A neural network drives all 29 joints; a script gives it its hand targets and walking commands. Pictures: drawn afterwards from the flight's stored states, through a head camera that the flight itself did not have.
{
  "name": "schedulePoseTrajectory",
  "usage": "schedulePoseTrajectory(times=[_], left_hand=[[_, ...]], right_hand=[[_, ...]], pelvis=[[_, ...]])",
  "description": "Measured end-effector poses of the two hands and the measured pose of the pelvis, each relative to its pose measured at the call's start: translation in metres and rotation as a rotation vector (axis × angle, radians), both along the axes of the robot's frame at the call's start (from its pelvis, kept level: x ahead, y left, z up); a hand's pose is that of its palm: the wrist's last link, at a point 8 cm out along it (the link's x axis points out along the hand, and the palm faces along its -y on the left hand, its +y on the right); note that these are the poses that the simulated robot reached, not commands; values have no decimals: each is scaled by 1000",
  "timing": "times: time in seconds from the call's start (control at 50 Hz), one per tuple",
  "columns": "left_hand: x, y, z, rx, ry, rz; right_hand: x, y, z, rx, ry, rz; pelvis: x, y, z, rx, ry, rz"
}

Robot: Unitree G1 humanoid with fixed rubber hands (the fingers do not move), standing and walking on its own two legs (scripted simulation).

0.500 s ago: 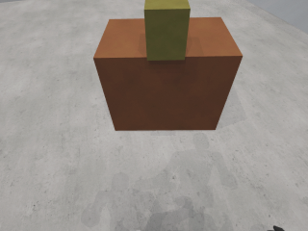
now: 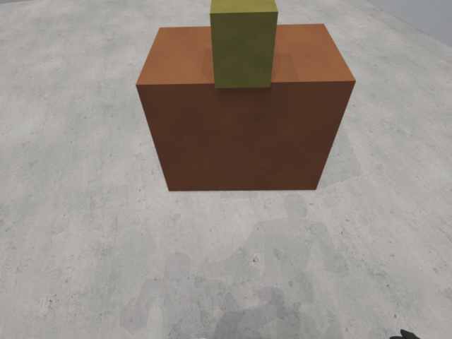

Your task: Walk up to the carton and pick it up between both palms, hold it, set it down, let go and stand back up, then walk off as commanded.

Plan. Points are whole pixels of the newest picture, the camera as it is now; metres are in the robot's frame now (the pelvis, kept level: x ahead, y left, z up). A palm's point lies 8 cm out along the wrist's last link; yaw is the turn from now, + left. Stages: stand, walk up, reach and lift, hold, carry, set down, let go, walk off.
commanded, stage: stand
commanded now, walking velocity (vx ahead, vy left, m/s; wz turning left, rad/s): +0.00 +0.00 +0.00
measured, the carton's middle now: (242, 39) +1.04 +0.04 +0.05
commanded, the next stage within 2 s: none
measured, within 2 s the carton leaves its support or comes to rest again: neither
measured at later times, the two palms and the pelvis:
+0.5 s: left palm out of the picture +0.06 +0.31 -0.09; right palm out of the picture +0.12 -0.31 -0.09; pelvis +0.00 -0.01 +0.00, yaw +0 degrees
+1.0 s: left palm out of the picture +0.06 +0.30 -0.09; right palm out of the picture +0.12 -0.31 -0.09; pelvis +0.00 -0.01 +0.00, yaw +0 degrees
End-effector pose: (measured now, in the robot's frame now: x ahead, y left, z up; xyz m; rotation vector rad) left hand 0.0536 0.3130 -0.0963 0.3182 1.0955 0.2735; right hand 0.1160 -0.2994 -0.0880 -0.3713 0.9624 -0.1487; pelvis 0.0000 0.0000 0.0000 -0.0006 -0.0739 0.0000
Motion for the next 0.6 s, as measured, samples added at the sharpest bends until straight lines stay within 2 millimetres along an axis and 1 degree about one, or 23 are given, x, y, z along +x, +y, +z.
schedulePoseTrajectory(times=[0.6], left_hand=[[5, -7, 4, 9, 8, 2]], right_hand=[[4, -7, -2, 10, 6, 1]], pelvis=[[3, -8, 2, 10, 7, 0]])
